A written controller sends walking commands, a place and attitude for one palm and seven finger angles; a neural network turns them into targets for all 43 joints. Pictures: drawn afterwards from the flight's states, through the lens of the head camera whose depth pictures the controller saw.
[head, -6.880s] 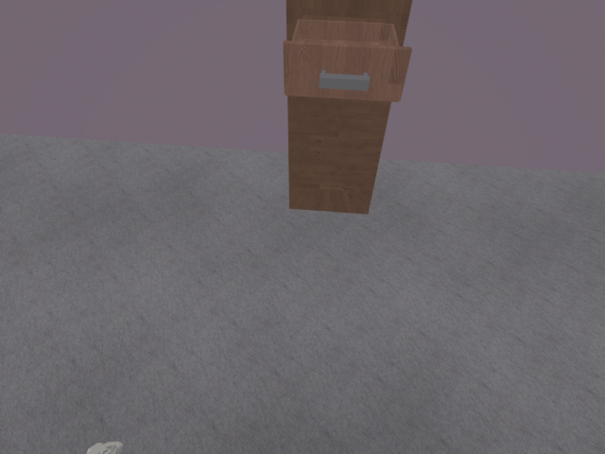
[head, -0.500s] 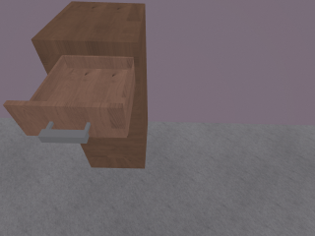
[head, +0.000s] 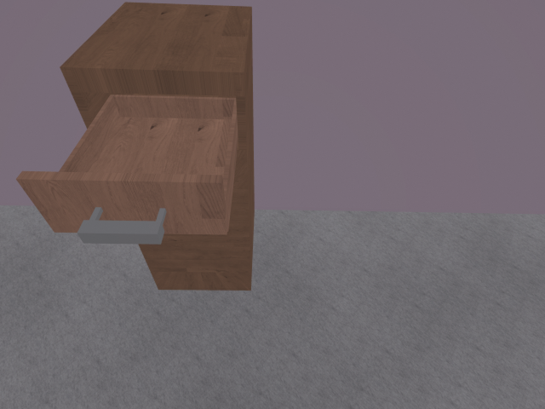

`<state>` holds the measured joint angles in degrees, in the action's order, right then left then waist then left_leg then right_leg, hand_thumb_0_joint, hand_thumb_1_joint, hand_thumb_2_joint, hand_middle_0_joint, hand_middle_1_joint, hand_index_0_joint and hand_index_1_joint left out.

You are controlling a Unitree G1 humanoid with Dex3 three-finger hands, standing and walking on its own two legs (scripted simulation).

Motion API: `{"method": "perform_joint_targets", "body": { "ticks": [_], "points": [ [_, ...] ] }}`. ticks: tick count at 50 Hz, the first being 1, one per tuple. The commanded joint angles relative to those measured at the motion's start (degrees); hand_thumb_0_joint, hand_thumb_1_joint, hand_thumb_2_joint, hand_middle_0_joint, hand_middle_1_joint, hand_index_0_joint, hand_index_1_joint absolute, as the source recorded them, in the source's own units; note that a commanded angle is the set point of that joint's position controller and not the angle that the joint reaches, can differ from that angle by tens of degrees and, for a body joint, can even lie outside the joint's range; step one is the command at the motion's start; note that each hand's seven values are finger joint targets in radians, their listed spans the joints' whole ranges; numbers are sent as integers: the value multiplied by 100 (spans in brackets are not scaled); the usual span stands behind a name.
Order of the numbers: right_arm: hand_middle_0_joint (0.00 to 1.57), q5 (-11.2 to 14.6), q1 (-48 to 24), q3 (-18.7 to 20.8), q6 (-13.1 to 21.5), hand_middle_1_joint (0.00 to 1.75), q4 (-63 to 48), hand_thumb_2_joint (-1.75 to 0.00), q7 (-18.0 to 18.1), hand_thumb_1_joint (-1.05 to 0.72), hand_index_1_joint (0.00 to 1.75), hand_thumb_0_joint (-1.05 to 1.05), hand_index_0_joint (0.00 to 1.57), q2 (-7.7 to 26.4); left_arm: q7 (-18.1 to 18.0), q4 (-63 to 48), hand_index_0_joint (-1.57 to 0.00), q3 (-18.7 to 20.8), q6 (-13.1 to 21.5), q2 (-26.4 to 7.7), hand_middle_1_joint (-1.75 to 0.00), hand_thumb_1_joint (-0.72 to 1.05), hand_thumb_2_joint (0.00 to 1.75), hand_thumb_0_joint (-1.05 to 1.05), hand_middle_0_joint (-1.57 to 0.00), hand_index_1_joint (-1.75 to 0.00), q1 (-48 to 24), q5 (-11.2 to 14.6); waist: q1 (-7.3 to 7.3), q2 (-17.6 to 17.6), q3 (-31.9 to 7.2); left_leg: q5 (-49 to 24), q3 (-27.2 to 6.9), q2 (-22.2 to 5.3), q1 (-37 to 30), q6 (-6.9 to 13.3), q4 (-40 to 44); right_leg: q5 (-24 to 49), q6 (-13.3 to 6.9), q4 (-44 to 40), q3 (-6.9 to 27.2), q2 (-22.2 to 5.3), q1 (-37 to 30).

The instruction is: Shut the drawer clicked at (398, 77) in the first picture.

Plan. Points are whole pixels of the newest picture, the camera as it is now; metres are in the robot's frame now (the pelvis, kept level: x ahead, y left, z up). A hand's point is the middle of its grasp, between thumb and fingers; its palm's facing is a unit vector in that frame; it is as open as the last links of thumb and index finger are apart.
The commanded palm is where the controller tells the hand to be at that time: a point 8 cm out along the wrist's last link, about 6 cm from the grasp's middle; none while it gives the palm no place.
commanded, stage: come to a stop and stand still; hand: left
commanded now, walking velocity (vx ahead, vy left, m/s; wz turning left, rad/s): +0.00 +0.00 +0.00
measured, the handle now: (126, 222) +0.40 +0.29 +0.03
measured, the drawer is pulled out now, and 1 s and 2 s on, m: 0.28 0.28 0.28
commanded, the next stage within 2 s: look again from close up in 0.84 s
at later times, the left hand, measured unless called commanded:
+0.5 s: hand out of the picture +0.00 +0.18 -0.18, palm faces +0.04 -0.99 -0.16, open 7.3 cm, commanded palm none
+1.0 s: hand out of the picture +0.06 +0.22 -0.17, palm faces +0.01 -0.97 -0.24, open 7.3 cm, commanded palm none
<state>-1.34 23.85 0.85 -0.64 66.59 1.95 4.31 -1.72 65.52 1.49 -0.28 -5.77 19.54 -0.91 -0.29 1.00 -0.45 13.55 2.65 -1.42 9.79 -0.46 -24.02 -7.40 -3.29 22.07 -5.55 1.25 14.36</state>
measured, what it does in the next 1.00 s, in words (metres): stands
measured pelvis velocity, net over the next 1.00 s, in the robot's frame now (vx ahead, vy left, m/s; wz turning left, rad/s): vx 0.04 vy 0.03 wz -0.01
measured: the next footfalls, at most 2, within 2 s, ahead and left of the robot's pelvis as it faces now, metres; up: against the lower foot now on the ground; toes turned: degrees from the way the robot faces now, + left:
left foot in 1.92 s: +0.10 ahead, +0.15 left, +0.00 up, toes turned +8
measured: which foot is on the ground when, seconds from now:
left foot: down 0.00-1.00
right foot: down 0.00-1.00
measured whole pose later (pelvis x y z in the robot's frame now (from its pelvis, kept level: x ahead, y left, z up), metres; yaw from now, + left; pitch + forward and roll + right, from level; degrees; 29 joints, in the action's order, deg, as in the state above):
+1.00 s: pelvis +0.04 +0.03 +0.00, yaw +0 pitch -1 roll +0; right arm -0.7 15.0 0.4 0.9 63.6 1.5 10.9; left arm -2.7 64.1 0.2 1.8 -10.4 14.2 -0.9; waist 0.2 -0.6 1.9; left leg 17.0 3.7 0.2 6.4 1.5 -24.0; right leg -11.1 -1.0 24.0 -4.3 -0.3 12.1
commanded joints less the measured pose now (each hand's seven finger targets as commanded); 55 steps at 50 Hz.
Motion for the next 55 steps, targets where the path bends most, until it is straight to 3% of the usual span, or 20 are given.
{"method": "perform_joint_targets", "body": {
  "ticks": [1,16,33,46,47,48,49,50,51,55],
  "points": [
    [20,42,500,27,117,30,-122,-90,50,-90,30,0,20,395,-56,-125,-20,44,100,-484,-30,90,90,0,-20,-30,410,18,-33,-176,731,842,-492,-407,828,220,778,-1241,173,-602,909,-692,-79],
    [20,96,258,17,237,30,-160,-90,65,-90,30,0,20,560,-83,-92,-20,-42,168,-475,-30,90,90,0,-20,-30,406,15,-15,-134,621,-16,-532,-555,402,229,873,27,177,-231,741,-706,-282],
    [20,98,-188,39,306,30,-219,-90,84,-90,30,0,20,946,-73,-136,-20,-15,211,-807,-30,90,90,0,-20,-30,139,15,11,-182,458,-971,-475,-584,-97,224,810,593,162,-198,736,-792,-478],
    [20,84,-502,68,302,30,-267,-90,62,-90,30,0,20,1302,-41,-242,-20,37,218,-1181,-30,90,90,0,-20,-30,-268,22,2,-160,353,-1128,-493,-607,-194,208,869,770,128,-256,726,-835,-730],
    [20,122,-995,-15,350,30,-647,-90,-38,-90,30,0,20,1131,-288,-43,-20,-70,276,-948,-30,90,90,0,-20,-30,304,-16,-196,60,379,-1394,-115,-686,250,78,-379,2803,213,168,934,-1121,-603],
    [20,99,-461,-35,234,30,-726,-90,-39,-90,30,0,20,920,-221,-249,-20,-74,316,-1173,-30,90,90,0,-20,-30,66,36,165,-69,-87,173,-326,-296,233,68,-58,1611,12,142,1152,-1306,-801],
    [20,69,-445,-61,256,30,-668,-90,-47,-90,30,0,20,910,-152,-315,-20,-122,318,-1096,-30,90,90,0,-20,-30,-150,44,122,-489,198,89,-392,-292,266,123,252,998,-43,191,1086,-1159,-507],
    [20,61,-332,-80,270,30,-687,-90,-69,-90,30,0,20,929,-112,-369,-20,-135,302,-1057,-30,90,90,0,-20,-30,-141,36,121,-513,34,-107,-436,-415,250,145,275,128,-55,128,925,-977,-466],
    [20,29,-266,-88,291,30,-712,-90,-83,-90,30,0,20,951,-84,-444,-20,-131,277,-1051,-30,90,90,0,-20,-30,-226,37,118,-747,-33,-472,-474,-464,232,191,280,102,-52,271,824,-844,-504],
    [20,54,-361,-112,285,30,-806,-90,-33,-90,30,0,20,1117,-31,-453,-20,-172,206,-958,-30,90,90,0,-20,-30,-289,56,54,-188,316,-712,-552,-538,334,274,394,86,16,325,707,-741,-452]
  ]
}}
